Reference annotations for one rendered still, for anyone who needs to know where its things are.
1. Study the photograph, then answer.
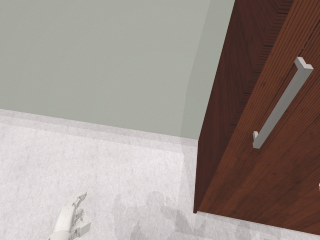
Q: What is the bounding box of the wardrobe door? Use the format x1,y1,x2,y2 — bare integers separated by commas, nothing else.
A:
198,0,320,236

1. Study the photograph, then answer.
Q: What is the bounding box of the robot left forearm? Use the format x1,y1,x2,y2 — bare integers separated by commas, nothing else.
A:
46,230,72,240

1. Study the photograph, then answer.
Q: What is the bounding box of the left robot hand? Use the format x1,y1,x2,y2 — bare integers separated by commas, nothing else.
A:
52,191,91,240

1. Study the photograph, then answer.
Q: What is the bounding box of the handle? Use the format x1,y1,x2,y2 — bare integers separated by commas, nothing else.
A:
252,56,314,149

